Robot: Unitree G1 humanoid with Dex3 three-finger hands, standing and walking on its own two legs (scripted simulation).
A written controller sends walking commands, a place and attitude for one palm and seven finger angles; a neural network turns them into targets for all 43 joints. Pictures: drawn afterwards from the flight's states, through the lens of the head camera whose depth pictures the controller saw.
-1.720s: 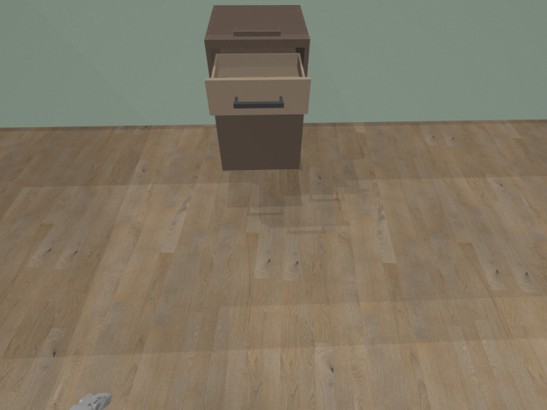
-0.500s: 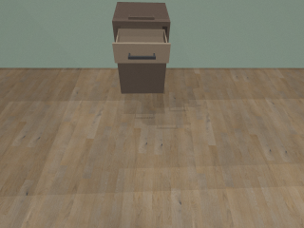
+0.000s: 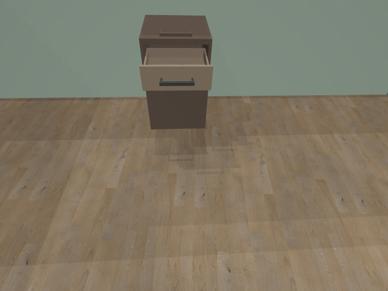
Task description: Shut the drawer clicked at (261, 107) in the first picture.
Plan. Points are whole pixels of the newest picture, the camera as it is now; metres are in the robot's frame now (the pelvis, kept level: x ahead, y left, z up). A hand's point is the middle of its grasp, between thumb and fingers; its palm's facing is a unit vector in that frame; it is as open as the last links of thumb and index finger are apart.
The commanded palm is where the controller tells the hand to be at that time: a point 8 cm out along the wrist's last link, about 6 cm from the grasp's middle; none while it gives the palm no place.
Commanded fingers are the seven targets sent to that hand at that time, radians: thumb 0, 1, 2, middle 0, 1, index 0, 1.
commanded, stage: walk to a spot facing it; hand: left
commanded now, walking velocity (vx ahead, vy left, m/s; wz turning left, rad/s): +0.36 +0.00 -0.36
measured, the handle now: (177, 81) +1.15 +0.17 -0.17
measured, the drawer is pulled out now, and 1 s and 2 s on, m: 0.28 0.28 0.28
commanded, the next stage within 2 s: turn to face it in 1.24 s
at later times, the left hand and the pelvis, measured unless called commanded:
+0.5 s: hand out of the picture +0.11 +0.12 -0.17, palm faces -0.06 -0.98 -0.17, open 7.3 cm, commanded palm none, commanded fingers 0.00 0.90 0.90 -0.20 -0.30 -0.20 -0.30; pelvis +0.14 -0.05 +0.00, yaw -8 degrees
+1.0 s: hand (156, 193) +0.45 +0.15 -0.18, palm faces -0.18 -0.97 -0.17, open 7.3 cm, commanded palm none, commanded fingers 0.00 0.90 0.90 -0.20 -0.30 -0.20 -0.30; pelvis +0.37 -0.02 +0.00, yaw -16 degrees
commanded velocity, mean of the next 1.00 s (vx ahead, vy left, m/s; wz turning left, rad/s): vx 0.37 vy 0.00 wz -0.25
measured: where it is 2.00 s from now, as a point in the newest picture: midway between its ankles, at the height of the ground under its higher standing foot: (230, 236)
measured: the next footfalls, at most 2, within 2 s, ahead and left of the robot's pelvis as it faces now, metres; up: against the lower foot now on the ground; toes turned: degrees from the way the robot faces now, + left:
right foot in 0.24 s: +0.11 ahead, -0.12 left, +0.00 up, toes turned -11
left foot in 0.74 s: +0.44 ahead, +0.06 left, +0.00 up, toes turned -2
